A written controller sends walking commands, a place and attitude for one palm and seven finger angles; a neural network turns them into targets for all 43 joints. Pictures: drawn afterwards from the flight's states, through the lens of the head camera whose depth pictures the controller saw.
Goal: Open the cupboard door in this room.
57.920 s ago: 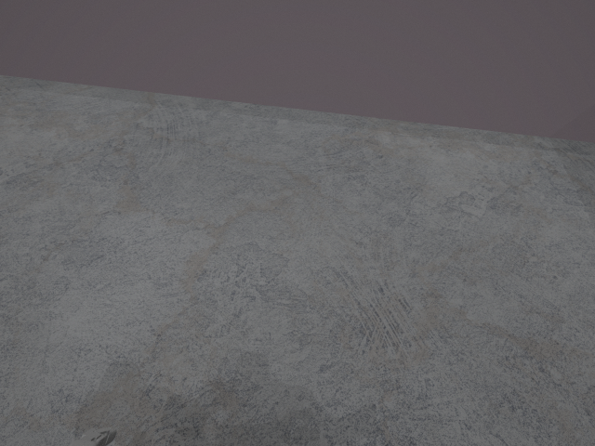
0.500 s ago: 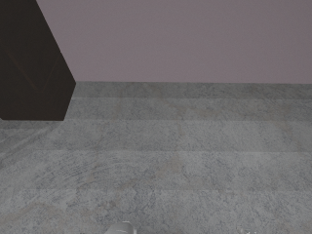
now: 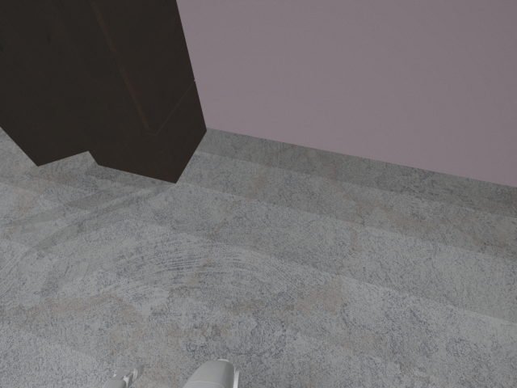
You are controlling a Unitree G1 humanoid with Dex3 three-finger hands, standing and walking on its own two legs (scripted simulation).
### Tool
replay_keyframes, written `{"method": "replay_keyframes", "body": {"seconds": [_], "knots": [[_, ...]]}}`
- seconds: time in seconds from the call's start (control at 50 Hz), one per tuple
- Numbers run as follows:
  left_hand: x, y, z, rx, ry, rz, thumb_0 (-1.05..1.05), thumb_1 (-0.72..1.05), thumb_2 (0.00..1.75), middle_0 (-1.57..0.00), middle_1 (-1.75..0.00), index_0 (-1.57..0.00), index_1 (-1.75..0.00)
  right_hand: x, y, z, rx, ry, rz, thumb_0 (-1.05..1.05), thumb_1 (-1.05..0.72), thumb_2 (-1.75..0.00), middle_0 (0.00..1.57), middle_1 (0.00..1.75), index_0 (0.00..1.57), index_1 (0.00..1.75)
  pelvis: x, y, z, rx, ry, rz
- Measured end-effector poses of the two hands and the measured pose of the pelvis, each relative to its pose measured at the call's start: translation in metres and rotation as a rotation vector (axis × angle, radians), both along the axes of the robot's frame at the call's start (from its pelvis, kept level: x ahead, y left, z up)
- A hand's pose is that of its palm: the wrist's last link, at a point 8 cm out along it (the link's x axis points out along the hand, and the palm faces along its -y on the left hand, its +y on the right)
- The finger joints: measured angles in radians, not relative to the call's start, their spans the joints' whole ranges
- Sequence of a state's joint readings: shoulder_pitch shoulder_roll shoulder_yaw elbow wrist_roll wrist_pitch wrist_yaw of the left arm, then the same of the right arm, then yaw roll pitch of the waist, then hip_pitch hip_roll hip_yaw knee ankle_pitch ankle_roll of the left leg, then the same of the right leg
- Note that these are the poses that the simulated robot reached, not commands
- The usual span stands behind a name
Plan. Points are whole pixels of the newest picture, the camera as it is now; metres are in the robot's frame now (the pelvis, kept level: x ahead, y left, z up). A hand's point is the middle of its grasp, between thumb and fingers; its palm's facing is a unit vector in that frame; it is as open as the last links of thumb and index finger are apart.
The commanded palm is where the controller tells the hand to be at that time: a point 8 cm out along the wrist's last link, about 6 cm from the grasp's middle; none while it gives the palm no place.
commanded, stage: turn to face it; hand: left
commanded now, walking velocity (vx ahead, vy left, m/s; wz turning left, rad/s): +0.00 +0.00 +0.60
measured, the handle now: out of the picture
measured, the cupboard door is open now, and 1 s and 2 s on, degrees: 41 41 41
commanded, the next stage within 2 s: take the last steps up to it in 0.68 s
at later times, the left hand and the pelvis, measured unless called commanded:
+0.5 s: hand out of the picture +0.04 +0.23 -0.16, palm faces +0.29 -0.92 -0.28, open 7.4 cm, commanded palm none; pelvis +0.02 -0.01 +0.00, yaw +16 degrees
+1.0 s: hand out of the picture -0.05 +0.17 -0.19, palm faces +0.49 -0.85 -0.18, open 7.3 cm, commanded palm none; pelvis +0.04 +0.01 +0.00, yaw +26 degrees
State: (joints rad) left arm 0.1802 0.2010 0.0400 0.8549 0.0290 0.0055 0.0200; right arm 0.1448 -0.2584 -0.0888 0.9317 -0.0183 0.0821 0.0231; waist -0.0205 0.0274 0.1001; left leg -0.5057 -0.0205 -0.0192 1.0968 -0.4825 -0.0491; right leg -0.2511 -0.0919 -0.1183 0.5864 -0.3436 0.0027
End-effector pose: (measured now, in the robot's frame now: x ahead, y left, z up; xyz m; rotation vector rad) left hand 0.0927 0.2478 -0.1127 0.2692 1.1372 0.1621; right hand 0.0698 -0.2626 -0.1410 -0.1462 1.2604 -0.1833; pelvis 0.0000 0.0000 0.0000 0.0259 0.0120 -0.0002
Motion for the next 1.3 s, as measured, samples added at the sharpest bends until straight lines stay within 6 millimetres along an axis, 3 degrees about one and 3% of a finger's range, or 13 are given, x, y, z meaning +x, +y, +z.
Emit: {"method": "replay_keyframes", "body": {"seconds": [0.12,0.24,0.3,0.42,0.6,0.7,0.78,0.9,1.0,1.06,1.14,1.3], "knots": [[-0.04,-0.004,-0.013,-0.06,0.064,0.106,0.01,0.91,0.9,-0.2,-0.3,-0.2,-0.3,0.044,0.013,0.013,-0.008,-0.027,0.119,0.01,-0.91,-0.9,0.2,0.3,0.2,0.3,0.006,0.001,0.003,0.015,-0.003,0.089],[-0.082,0.019,-0.042,-0.088,0.137,0.231,0.01,0.9,0.9,-0.2,-0.3,-0.21,-0.3,0.092,0.04,0.015,-0.049,-0.122,0.25,0.01,-0.91,-0.9,0.2,0.3,0.2,0.3,0.009,0.014,-0.014,-0.004,-0.005,0.165],[-0.088,0.028,-0.038,-0.074,0.153,0.277,0.01,0.91,0.9,-0.2,-0.3,-0.2,-0.3,0.098,0.047,0.021,-0.059,-0.13,0.285,0.0,-0.91,-0.9,0.2,0.3,0.2,0.3,0.009,0.014,-0.008,-0.018,-0.002,0.195],[-0.08,0.031,-0.017,-0.047,0.09,0.32,0.01,0.91,0.9,-0.2,-0.3,-0.2,-0.3,0.098,0.05,0.021,-0.036,-0.084,0.33,0.0,-0.9,-0.9,0.2,0.3,0.2,0.3,0.014,0.006,0.002,-0.032,0.007,0.243],[-0.073,-0.005,-0.006,0.003,0.033,0.359,0.01,0.91,0.9,-0.2,-0.3,-0.2,-0.3,0.105,0.028,-0.008,0.03,-0.012,0.347,0.0,-0.9,-0.9,0.2,0.3,0.2,0.3,0.03,-0.025,-0.006,-0.009,0.007,0.32],[-0.09,-0.035,-0.004,-0.043,0.073,0.407,0.01,0.91,0.9,-0.2,-0.3,-0.2,-0.3,0.118,0.025,-0.001,0.027,0.015,0.372,0.01,-0.91,-0.9,0.2,0.3,0.2,0.3,0.036,-0.029,0.004,0.009,-0.005,0.357],[-0.108,-0.049,-0.009,-0.084,0.111,0.455,0.01,0.92,0.9,-0.2,-0.3,-0.2,-0.3,0.13,0.034,0.007,0.018,0.012,0.412,0.01,-0.91,-0.9,0.2,0.3,0.2,0.3,0.039,-0.029,0.008,0.015,-0.007,0.388],[-0.148,-0.049,-0.029,-0.146,0.165,0.545,0.01,0.92,0.9,-0.2,-0.3,-0.21,-0.3,0.152,0.067,0.015,-0.009,-0.027,0.51,0.01,-0.91,-0.9,0.2,0.3,0.2,0.3,0.038,-0.014,0.002,-0.008,-0.017,0.436],[-0.173,-0.033,-0.044,-0.184,0.229,0.589,0.01,0.91,0.9,-0.2,-0.3,-0.2,-0.3,0.157,0.094,0.019,-0.026,-0.089,0.559,0.0,-0.91,-0.9,0.2,0.3,0.2,0.3,0.038,0.006,-0.005,-0.015,-0.024,0.45],[-0.163,-0.016,-0.036,-0.179,0.214,0.587,0.01,0.91,0.9,-0.2,-0.3,-0.2,-0.3,0.144,0.098,0.022,-0.03,-0.069,0.549,0.0,-0.91,-0.9,0.2,0.3,0.2,0.3,0.042,0.015,0.002,-0.025,-0.022,0.464],[-0.133,0.009,-0.022,-0.152,0.134,0.579,0.01,0.91,0.9,-0.2,-0.3,-0.2,-0.3,0.119,0.098,0.022,-0.024,0.019,0.534,0.0,-0.9,-0.9,0.2,0.3,0.2,0.3,0.052,0.027,0.011,-0.032,-0.014,0.481],[-0.046,0.047,-0.007,-0.099,0.025,0.512,0.01,0.91,0.9,-0.2,-0.3,-0.2,-0.3,0.084,0.091,0.011,-0.001,0.2,0.459,0.0,-0.9,-0.9,0.2,0.3,0.2,0.3,0.089,0.042,0.011,-0.019,-0.002,0.489]]}}
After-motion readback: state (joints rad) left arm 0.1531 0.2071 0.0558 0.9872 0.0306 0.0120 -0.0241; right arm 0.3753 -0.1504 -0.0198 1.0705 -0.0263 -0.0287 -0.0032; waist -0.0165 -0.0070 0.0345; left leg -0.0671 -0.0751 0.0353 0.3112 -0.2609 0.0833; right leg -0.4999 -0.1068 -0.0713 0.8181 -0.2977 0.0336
